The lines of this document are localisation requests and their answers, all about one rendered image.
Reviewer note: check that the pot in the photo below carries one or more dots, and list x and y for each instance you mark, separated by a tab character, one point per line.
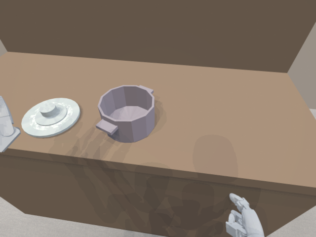
127	113

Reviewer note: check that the table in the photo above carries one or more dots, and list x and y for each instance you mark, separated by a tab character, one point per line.
228	118

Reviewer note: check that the robot right hand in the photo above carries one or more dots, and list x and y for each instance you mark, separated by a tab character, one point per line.
247	223

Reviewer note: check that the lid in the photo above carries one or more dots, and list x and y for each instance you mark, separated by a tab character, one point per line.
34	124

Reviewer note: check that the knob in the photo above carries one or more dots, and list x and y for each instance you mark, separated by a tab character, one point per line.
48	109

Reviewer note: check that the robot left hand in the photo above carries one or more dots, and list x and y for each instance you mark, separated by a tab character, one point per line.
8	133

